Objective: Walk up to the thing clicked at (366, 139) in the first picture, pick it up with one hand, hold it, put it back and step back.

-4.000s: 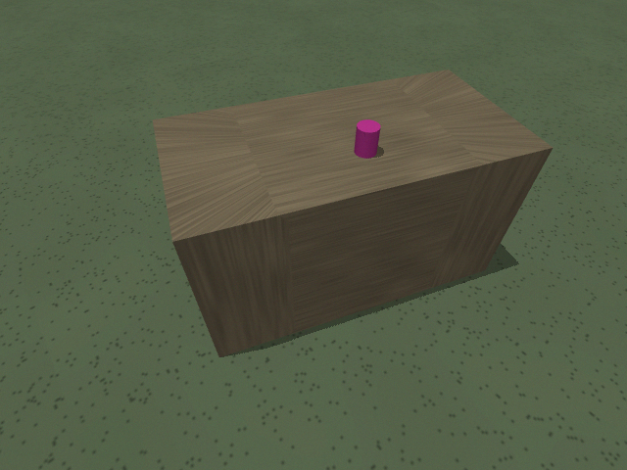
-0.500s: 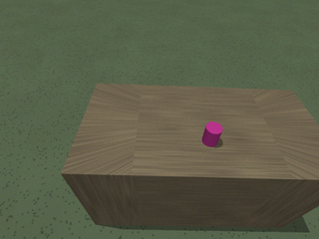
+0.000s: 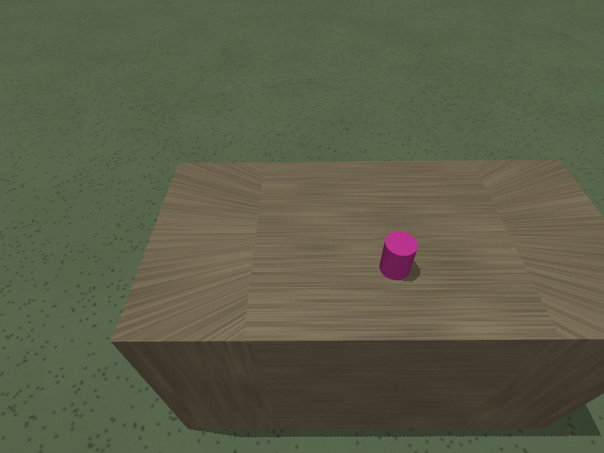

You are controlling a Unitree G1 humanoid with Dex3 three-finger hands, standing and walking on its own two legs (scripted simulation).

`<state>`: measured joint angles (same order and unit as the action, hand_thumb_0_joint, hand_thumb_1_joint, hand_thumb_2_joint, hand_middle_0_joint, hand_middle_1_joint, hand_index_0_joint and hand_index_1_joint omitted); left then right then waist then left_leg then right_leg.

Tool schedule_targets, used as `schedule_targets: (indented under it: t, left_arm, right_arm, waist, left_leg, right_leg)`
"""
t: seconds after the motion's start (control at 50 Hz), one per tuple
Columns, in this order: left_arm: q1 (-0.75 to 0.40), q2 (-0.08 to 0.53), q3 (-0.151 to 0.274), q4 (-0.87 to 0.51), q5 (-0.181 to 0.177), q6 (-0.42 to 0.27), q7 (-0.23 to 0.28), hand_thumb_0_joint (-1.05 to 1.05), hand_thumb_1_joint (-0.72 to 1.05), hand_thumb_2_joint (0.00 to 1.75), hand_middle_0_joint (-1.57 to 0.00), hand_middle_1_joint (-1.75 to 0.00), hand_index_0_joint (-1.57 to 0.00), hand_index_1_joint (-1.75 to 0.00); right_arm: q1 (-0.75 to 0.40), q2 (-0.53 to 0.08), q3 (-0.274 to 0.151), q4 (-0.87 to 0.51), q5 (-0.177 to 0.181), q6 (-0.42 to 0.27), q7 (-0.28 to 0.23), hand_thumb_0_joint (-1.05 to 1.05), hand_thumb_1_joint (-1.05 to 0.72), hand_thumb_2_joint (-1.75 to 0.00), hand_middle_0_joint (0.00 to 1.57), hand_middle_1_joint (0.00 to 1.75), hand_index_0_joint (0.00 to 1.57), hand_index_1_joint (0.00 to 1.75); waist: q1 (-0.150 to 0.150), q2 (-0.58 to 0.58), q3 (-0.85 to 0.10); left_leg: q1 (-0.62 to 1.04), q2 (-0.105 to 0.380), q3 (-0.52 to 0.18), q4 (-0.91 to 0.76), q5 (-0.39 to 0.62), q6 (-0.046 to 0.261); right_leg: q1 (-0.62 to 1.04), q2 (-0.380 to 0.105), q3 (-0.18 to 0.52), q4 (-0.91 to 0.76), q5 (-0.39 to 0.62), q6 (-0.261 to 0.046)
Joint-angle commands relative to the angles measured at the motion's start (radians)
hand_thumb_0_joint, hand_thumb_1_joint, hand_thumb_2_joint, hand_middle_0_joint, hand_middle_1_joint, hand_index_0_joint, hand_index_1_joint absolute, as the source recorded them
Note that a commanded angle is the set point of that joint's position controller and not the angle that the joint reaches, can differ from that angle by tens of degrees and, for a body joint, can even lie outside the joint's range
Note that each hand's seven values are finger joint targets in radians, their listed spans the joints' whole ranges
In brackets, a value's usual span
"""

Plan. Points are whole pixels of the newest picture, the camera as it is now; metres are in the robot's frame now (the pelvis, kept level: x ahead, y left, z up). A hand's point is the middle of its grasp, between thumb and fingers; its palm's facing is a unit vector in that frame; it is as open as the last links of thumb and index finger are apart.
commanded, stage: walk up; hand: right
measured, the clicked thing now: (397, 256) +0.54 -0.19 -0.14
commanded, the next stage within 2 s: stand in 0.62 s
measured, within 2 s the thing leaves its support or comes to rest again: neither
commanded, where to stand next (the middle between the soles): +0.06 +0.02 m, yaw -1 degrees
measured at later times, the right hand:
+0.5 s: hand out of the picture +0.08 -0.25 -0.16, palm faces +0.02 +0.94 -0.33, open 7.4 cm
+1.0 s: hand out of the picture +0.08 -0.25 -0.15, palm faces +0.00 +0.94 -0.34, open 7.4 cm
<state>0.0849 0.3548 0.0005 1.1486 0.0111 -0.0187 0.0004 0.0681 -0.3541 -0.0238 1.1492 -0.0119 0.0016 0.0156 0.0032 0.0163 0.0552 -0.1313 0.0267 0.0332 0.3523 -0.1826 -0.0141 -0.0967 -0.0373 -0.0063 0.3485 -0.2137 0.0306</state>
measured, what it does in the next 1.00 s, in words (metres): stands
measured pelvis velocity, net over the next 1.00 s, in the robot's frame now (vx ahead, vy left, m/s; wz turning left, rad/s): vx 0.00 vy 0.00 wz -0.01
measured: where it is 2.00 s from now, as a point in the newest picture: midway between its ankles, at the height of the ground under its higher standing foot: outside the picture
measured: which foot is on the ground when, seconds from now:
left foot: down 0.00-1.00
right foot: down 0.00-1.00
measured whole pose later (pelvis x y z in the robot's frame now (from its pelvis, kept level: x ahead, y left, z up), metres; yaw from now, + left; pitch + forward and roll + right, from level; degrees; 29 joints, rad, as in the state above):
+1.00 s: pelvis +0.00 +0.00 +0.00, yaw -1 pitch -2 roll +0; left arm 0.10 0.35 -0.01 1.13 0.01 0.00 0.00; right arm 0.07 -0.34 -0.01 1.15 -0.01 -0.01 0.01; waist 0.00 -0.01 0.06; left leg -0.11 0.03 0.04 0.30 -0.16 -0.02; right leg -0.08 -0.03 0.00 0.31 -0.19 0.03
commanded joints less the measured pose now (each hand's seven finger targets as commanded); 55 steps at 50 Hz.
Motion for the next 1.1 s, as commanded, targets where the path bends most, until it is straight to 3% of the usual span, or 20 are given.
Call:
schedule_targets:
  t: [0.0, 0.24, 0.52, 0.58, 0.6, 0.68, 0.84, 0.9, 1.08]
  left_arm:
    - [-0.052, 0.227, 0.044, -0.056, 0.001, -0.026, 0.014, 0.00, 0.90, 0.90, -0.20, -0.30, -0.20, -0.30]
    - [-0.049, 0.222, 0.049, -0.062, 0.003, -0.019, 0.016, 0.00, 0.90, 0.90, -0.20, -0.30, -0.20, -0.30]
    - [-0.057, 0.220, 0.047, -0.073, 0.004, -0.016, 0.012, 0.00, 0.90, 0.90, -0.20, -0.30, -0.20, -0.30]
    - [-0.045, 0.217, 0.046, -0.075, 0.002, -0.017, 0.012, 0.00, 0.90, 0.90, -0.20, -0.30, -0.20, -0.30]
    - [-0.052, 0.215, 0.040, -0.074, -0.005, -0.013, 0.012, 0.00, 0.90, 0.90, -0.20, -0.30, -0.20, -0.30]
    - [-0.038, 0.208, 0.038, -0.078, -0.006, -0.009, 0.012, 0.00, 0.90, 0.90, -0.20, -0.30, -0.20, -0.30]
    - [-0.022, 0.213, 0.035, -0.078, -0.001, -0.011, 0.010, 0.00, 0.90, 0.90, -0.20, -0.30, -0.20, -0.30]
    - [-0.026, 0.213, 0.036, -0.077, -0.003, -0.009, 0.009, 0.00, 0.90, 0.90, -0.20, -0.30, -0.20, -0.30]
    - [-0.017, 0.217, 0.036, -0.084, 0.000, -0.012, 0.008, 0.00, 0.90, 0.90, -0.20, -0.30, -0.20, -0.30]
  right_arm:
    - [-0.057, -0.206, -0.036, -0.063, 0.005, -0.018, -0.012, 0.00, -0.90, -0.90, 0.20, 0.30, 0.20, 0.30]
    - [-0.036, -0.206, -0.039, -0.058, 0.003, -0.020, -0.017, 0.00, -0.90, -0.90, 0.20, 0.30, 0.20, 0.30]
    - [-0.035, -0.207, -0.037, -0.072, 0.003, -0.019, -0.015, 0.00, -0.90, -0.90, 0.20, 0.30, 0.20, 0.30]
    - [-0.029, -0.204, -0.038, -0.076, 0.004, -0.020, -0.015, 0.00, -0.90, -0.90, 0.20, 0.30, 0.20, 0.30]
    - [-0.039, -0.193, -0.028, -0.073, 0.004, -0.025, -0.018, 0.00, -0.90, -0.90, 0.20, 0.30, 0.20, 0.30]
    - [-0.046, -0.208, -0.030, -0.066, 0.005, -0.031, -0.021, 0.00, -0.90, -0.90, 0.20, 0.30, 0.20, 0.30]
    - [-0.043, -0.207, -0.027, -0.062, 0.007, -0.031, -0.021, 0.00, -0.90, -0.90, 0.20, 0.30, 0.20, 0.30]
    - [-0.036, -0.200, -0.021, -0.060, 0.005, -0.029, -0.020, 0.00, -0.90, -0.90, 0.20, 0.30, 0.20, 0.30]
    - [-0.025, -0.204, -0.027, -0.059, 0.002, -0.028, -0.016, 0.00, -0.90, -0.90, 0.20, 0.30, 0.20, 0.30]
  waist:
    - [-0.005, -0.032, -0.094]
    - [-0.006, -0.023, -0.106]
    - [-0.008, -0.013, -0.091]
    - [-0.006, -0.014, -0.107]
    - [-0.013, -0.054, -0.087]
    - [-0.007, -0.018, -0.107]
    - [-0.009, -0.016, -0.109]
    - [-0.012, -0.006, -0.071]
    - [-0.014, -0.021, -0.077]
  left_leg:
    - [0.061, 0.092, -0.073, -0.039, 0.157, 0.030]
    - [0.078, 0.099, -0.060, -0.037, 0.193, 0.037]
    - [0.061, 0.096, -0.063, -0.056, 0.135, 0.033]
    - [0.086, 0.098, -0.060, -0.047, 0.168, 0.034]
    - [0.077, 0.120, -0.083, -0.071, 0.231, 0.025]
    - [0.100, 0.123, -0.076, -0.062, 0.279, 0.023]
    - [0.097, 0.120, -0.073, -0.073, 0.218, 0.024]
    - [0.064, 0.110, -0.071, -0.092, 0.130, 0.019]
    - [0.062, 0.111, -0.077, -0.086, 0.094, 0.020]
  right_leg:
    - [-0.023, -0.097, 0.068, -0.065, 0.192, -0.038]
    - [-0.005, -0.091, 0.064, -0.047, 0.232, -0.040]
    - [-0.013, -0.082, 0.074, -0.049, 0.196, -0.040]
    - [-0.014, -0.082, 0.075, -0.048, 0.209, -0.040]
    - [-0.027, -0.090, 0.070, -0.052, 0.227, -0.038]
    - [-0.005, -0.096, 0.073, -0.052, 0.256, -0.038]
    - [-0.003, -0.100, 0.076, -0.075, 0.222, -0.037]
    - [-0.023, -0.098, 0.081, -0.093, 0.148, -0.035]
    - [-0.037, -0.098, 0.084, -0.103, 0.108, -0.042]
